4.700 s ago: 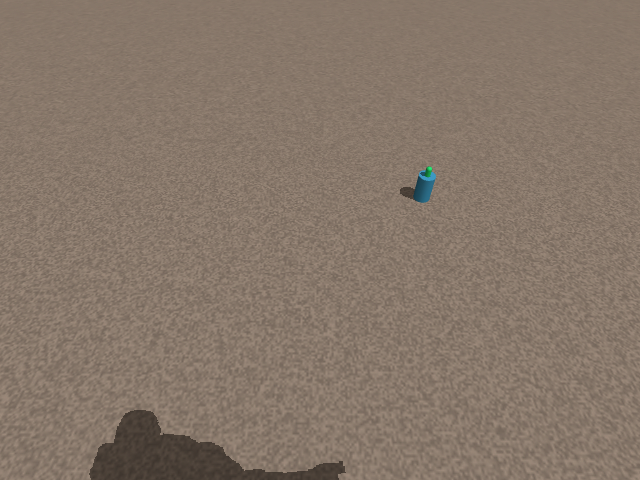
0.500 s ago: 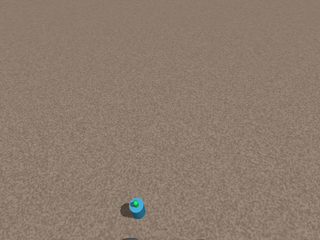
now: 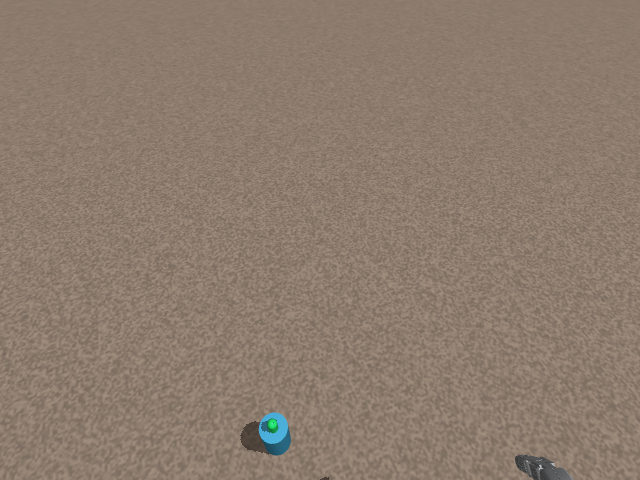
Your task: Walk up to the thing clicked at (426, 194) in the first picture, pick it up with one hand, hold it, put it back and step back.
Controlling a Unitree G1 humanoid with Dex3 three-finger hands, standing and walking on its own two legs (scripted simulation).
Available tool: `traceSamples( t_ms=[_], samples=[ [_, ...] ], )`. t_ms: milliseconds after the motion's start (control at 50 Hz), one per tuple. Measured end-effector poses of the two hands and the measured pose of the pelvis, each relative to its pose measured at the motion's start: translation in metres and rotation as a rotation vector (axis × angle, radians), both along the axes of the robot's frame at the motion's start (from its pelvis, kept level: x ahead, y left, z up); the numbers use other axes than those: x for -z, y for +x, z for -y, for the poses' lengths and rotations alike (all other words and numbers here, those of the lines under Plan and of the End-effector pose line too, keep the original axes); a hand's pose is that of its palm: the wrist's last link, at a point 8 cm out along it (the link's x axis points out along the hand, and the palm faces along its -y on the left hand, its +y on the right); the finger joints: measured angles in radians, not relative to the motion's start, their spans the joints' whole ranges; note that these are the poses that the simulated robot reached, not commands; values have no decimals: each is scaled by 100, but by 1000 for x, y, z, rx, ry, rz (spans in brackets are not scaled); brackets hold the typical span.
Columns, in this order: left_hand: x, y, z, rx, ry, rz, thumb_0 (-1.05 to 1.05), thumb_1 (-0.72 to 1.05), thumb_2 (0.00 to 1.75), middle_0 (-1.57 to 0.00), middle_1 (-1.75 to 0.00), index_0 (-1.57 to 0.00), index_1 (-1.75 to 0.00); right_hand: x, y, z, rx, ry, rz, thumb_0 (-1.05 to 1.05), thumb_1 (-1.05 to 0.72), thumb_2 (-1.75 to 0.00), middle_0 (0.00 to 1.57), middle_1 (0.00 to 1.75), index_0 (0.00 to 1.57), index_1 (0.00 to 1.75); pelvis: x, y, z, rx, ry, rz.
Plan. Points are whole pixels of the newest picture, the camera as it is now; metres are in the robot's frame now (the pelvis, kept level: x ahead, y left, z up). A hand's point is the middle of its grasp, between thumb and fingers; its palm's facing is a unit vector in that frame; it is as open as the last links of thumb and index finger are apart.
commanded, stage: walk up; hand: left
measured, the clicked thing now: (274, 432) +0.35 +0.15 -0.69
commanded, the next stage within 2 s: stand in 0.80 s
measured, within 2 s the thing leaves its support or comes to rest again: neither
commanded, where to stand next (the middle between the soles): +0.06 -0.01 m, yaw -2 degrees
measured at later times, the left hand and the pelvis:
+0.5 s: hand out of the picture +0.10 +0.25 -0.15, palm faces -0.04 -0.94 -0.33, open 7.4 cm; pelvis +0.01 +0.00 +0.01, yaw -1 degrees
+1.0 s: hand out of the picture +0.09 +0.25 -0.15, palm faces -0.04 -0.94 -0.34, open 7.4 cm; pelvis +0.01 -0.01 +0.01, yaw +0 degrees
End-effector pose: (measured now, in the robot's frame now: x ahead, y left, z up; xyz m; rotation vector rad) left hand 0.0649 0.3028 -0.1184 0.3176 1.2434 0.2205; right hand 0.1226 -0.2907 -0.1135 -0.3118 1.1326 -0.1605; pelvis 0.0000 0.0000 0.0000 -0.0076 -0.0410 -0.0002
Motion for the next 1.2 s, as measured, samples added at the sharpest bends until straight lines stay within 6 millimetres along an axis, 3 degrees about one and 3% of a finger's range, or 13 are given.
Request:
traceSamples(
  t_ms=[120,400,540,1200],
  samples=[
    [-6,11,3,7,2,19,1,91,90,-20,-30,-20,-30,0,-6,4,18,3,-23,0,-90,-90,20,30,21,30,-3,2,1,2,2,1],
    [-3,24,11,35,-21,17,1,91,90,-20,-30,-20,-30,2,-52,13,81,-13,-117,0,-91,-90,20,30,20,30,-5,5,2,8,4,-3],
    [-2,26,13,38,-25,12,1,91,90,-20,-30,-20,-30,3,-63,12,95,-13,-140,0,-91,-90,20,30,20,30,-5,6,2,9,4,-5],
    [-2,27,16,33,-17,-3,1,91,90,-20,-30,-20,-30,-1,-31,17,63,-19,-92,0,-91,-90,20,30,21,30,-6,20,9,6,7,-12]
  ],
)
